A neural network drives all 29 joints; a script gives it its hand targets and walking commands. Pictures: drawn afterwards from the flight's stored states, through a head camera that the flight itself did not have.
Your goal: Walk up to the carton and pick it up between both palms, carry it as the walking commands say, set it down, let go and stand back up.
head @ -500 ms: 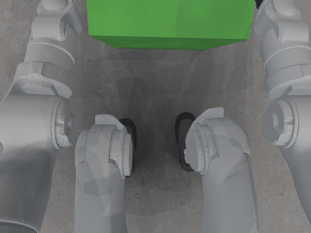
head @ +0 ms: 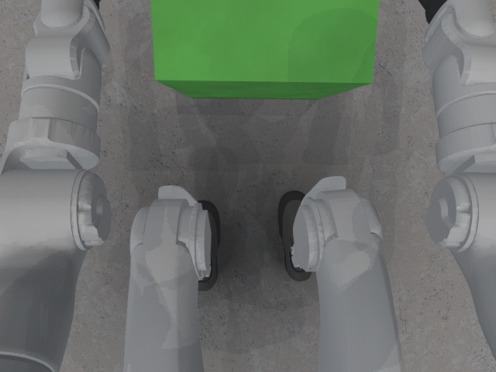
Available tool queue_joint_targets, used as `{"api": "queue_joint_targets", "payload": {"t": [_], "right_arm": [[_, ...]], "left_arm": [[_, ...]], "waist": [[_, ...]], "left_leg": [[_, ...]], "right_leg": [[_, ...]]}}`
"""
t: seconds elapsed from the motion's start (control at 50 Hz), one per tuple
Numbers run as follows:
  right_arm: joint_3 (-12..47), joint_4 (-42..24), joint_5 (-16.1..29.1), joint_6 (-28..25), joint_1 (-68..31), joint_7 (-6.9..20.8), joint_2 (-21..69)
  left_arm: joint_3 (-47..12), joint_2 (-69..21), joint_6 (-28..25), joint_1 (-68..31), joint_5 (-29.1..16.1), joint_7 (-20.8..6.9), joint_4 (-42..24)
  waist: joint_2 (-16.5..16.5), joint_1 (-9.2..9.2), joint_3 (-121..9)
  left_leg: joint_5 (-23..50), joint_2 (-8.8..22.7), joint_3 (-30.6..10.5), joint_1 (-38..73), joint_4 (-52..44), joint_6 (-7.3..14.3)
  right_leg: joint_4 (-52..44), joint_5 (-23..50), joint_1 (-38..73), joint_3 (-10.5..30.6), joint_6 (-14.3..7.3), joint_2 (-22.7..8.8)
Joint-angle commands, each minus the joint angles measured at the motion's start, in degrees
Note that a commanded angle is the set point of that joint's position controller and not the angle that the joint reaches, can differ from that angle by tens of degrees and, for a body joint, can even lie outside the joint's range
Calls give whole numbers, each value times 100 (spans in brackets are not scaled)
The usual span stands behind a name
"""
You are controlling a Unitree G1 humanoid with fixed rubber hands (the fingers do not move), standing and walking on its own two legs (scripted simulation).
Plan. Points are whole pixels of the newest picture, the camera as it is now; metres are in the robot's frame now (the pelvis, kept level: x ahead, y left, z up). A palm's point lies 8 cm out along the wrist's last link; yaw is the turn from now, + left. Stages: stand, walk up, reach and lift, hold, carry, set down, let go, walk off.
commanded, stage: set down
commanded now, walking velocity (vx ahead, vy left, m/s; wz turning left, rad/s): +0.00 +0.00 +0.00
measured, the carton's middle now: (259, 31) +0.55 -0.03 -0.26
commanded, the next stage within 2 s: let go in 1.04 s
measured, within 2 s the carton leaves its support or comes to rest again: neither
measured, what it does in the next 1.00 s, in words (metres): rises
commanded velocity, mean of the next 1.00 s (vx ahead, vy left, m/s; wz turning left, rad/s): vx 0.00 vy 0.00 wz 0.00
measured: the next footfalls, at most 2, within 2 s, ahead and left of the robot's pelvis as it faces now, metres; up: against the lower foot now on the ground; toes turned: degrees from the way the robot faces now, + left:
none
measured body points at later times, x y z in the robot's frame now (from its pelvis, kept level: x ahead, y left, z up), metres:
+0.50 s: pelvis +0.01 +0.00 +0.12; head +0.34 -0.01 +0.43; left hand +0.58 +0.19 +0.02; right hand +0.55 -0.26 +0.02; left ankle +0.10 +0.11 -0.36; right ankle +0.11 -0.11 -0.36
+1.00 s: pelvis +0.04 +0.00 +0.26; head +0.34 -0.01 +0.60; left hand +0.58 +0.19 +0.17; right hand +0.54 -0.26 +0.17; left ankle +0.10 +0.11 -0.36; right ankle +0.11 -0.11 -0.36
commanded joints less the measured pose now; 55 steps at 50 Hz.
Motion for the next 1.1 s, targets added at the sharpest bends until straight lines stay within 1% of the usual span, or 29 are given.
{"api": "queue_joint_targets", "payload": {"t": [0.0,0.16,0.32,0.44,0.52,0.7,0.9,0.94,1.0,1.08], "right_arm": [[-252,-713,-137,-17,-1163,53,-899],[-399,-793,-312,131,-958,258,-774],[-574,-989,-424,239,-799,358,-839],[-670,-1207,-455,320,-628,427,-878],[-705,-1268,-469,346,-482,488,-841],[-794,-1230,-581,298,-151,609,-705],[-949,-1253,-810,143,280,731,-530],[-956,-1014,-913,77,379,767,-374],[-1000,-892,-1060,-12,448,801,-201],[-1148,-796,-1375,-72,758,842,-154]], "left_arm": [[252,787,-39,-1327,128,-64,-627],[362,667,74,-1168,292,-257,-635],[442,679,204,-1047,415,-331,-903],[498,671,307,-882,459,-375,-1165],[525,642,338,-723,476,-420,-1230],[610,578,272,-347,543,-552,-1191],[747,415,114,112,697,-689,-1177],[797,271,38,187,781,-718,-929],[907,119,-67,263,968,-736,-743],[1092,-25,-107,573,1238,-704,-662]], "waist": [[48,-89,-7320],[71,-57,-7201],[148,-109,-7724],[180,-119,-8054],[171,-105,-8068],[125,-58,-7845],[110,-28,-7574],[84,-33,-7076],[63,-38,-6685],[122,-72,-6656]], "left_leg": [[1753,1,138,3082,-1306,-71],[1709,-25,89,3218,-2098,-57],[1952,-74,68,3976,-2876,-97],[2228,-101,64,4564,-3488,-135],[2394,-108,55,4878,-3915,-148],[2699,-90,14,5585,-5002,-146],[3152,-24,-106,6662,-6340,-133],[3106,11,-142,6572,-6556,-131],[3100,36,-162,6519,-6754,-153],[3319,41,-184,6719,-6877,-228]], "right_leg": [[-1307,2265,4171,20,203,-27],[-2086,2157,4148,33,203,10],[-2833,2293,4567,-26,234,49],[-3433,2550,5053,-54,257,78],[-3865,2721,5351,-39,270,88],[-4960,3051,6099,54,283,78],[-6291,3510,7077,162,304,43],[-6516,3448,7023,182,303,3],[-6717,3433,7041,192,301,-19],[-6813,3558,7160,157,305,7]]}}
